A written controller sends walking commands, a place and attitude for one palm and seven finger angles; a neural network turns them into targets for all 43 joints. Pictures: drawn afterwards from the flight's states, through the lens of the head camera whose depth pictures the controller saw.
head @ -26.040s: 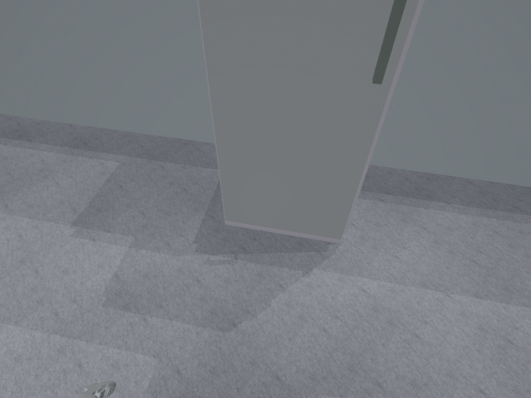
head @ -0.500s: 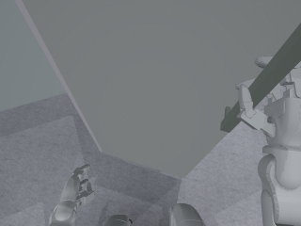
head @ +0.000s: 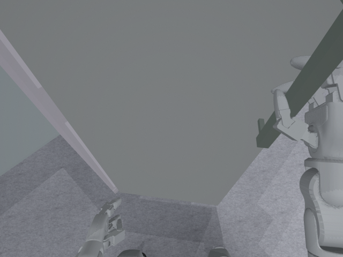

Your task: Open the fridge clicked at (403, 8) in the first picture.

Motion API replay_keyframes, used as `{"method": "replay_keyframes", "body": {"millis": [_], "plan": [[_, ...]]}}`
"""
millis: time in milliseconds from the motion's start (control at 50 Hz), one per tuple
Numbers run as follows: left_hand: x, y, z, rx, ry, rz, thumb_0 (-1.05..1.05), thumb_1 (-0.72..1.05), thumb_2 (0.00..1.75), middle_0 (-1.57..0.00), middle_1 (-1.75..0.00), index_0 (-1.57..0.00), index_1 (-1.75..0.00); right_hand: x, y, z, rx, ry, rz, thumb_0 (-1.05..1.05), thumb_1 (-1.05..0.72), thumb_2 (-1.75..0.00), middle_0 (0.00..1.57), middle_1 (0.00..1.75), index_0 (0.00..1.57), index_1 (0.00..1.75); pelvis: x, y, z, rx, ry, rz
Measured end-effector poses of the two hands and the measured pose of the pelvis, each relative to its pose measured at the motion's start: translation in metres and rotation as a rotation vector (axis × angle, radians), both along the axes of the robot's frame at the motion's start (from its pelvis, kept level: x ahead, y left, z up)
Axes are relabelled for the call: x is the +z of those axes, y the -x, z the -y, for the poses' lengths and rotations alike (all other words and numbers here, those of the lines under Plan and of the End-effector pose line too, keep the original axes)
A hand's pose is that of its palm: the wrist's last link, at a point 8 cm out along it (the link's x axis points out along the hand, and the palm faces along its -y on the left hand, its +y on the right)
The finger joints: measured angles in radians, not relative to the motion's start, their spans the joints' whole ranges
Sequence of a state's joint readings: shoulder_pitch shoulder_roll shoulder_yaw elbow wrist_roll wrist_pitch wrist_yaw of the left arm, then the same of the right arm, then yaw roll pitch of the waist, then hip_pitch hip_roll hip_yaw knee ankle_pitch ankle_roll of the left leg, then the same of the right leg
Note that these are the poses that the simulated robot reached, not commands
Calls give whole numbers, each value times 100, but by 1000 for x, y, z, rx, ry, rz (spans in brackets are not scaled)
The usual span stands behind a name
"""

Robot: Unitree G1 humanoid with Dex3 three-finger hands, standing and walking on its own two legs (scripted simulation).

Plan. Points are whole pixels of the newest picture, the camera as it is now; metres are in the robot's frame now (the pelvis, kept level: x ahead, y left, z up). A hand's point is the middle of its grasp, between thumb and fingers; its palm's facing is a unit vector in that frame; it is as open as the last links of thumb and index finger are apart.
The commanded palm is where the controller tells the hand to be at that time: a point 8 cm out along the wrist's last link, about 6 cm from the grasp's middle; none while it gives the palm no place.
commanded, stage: walk backward, drawing the door open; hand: right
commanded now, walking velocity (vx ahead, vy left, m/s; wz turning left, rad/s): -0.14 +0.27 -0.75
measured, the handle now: (292, 88) +0.35 -0.17 +0.23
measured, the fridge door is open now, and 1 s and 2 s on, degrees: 55 79 76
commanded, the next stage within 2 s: stop walking and hold the door back in 0.54 s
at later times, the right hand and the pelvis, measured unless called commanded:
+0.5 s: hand (268, 198) +0.19 -0.10 +0.22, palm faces +0.41 +0.89 -0.18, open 7.3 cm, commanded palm +0.13 -0.14 +0.21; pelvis -0.04 +0.14 +0.02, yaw -21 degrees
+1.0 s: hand (243, 232) +0.15 -0.07 +0.21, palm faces +0.71 +0.67 -0.21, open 5.9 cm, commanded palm +0.11 -0.12 +0.19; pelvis -0.06 +0.29 +0.02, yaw -36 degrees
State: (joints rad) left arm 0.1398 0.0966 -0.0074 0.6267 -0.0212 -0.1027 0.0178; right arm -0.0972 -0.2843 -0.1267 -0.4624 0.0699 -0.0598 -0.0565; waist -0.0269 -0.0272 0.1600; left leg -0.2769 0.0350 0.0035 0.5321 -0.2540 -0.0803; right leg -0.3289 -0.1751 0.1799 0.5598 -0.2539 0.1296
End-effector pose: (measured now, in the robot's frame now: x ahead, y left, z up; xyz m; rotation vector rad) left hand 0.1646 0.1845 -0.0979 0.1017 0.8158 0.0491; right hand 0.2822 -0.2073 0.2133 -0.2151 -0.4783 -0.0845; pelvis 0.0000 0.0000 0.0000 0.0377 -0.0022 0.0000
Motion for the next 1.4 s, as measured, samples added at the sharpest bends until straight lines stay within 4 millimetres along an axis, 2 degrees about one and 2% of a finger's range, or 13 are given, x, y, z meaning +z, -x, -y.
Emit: {"method": "replay_keyframes", "body": {"millis": [80,200,340,460,560,680,740,840,940,1060,1180,1300,1400], "plan": [[-5,-7,-45,-14,-35,-1,1,91,90,-21,-30,-21,-30,2,24,-11,-124,12,-28,-11,-59,-82,46,141,15,128,2,13,-28,-68,10,9],[17,-13,-95,-45,-152,-2,1,91,90,-20,-30,-20,-30,4,61,-25,-185,1,-56,-8,-60,-81,46,141,17,131,13,21,-58,-177,54,-8],[30,-28,-109,-142,-238,75,1,91,90,-20,-30,-20,-30,-2,98,-40,-196,-12,27,-12,-57,-78,46,140,18,126,-3,35,-86,-265,32,-30],[37,-21,-95,-288,-138,34,1,91,90,-20,-30,-20,-30,2,127,-56,-267,-5,-23,-10,-58,-76,47,140,18,126,19,41,-129,-355,-28,1],[32,-21,-102,-390,-72,7,1,91,90,-21,-30,-20,-30,3,151,-75,-377,-24,-47,-7,-59,-79,46,140,19,128,23,38,-170,-401,-48,5],[7,-46,-137,-481,-3,38,1,90,90,-21,-30,-21,-30,2,178,-104,-603,16,-23,-9,-61,-83,46,140,16,127,1,22,-232,-468,-4,-5],[0,-61,-165,-497,-50,32,1,90,90,-21,-30,-21,-30,-1,185,-116,-677,19,-50,-9,-63,-84,46,141,20,129,2,25,-250,-504,10,6],[10,-75,-208,-515,-153,25,1,91,90,-21,-30,-20,-30,4,192,-122,-719,12,-89,-9,-61,-84,49,144,31,134,13,30,-270,-568,71,0],[25,-78,-233,-531,-203,56,1,91,90,-20,-30,-20,-30,5,190,-119,-722,-11,-127,-11,-60,-83,48,143,37,138,17,46,-287,-616,93,0],[38,-52,-244,-541,-243,68,1,91,90,-20,-30,-20,-30,5,182,-113,-685,-53,-139,-10,-61,-82,47,143,42,139,18,77,-294,-625,93,-22],[30,5,-243,-495,-240,44,1,91,90,-20,-30,-20,-30,5,172,-103,-625,-86,-133,-8,-63,-78,44,142,44,139,11,111,-287,-612,38,-5],[7,80,-238,-512,-180,-166,1,91,90,-20,-30,-20,-30,10,157,-94,-594,-110,-218,-6,-65,-80,44,141,43,140,21,117,-288,-626,-8,-8],[-4,93,-254,-479,-178,-212,-1,95,90,-21,-30,-21,-30,10,146,-90,-605,-116,-224,-5,-66,-81,45,141,40,140,15,114,-294,-583,11,-21]]}}
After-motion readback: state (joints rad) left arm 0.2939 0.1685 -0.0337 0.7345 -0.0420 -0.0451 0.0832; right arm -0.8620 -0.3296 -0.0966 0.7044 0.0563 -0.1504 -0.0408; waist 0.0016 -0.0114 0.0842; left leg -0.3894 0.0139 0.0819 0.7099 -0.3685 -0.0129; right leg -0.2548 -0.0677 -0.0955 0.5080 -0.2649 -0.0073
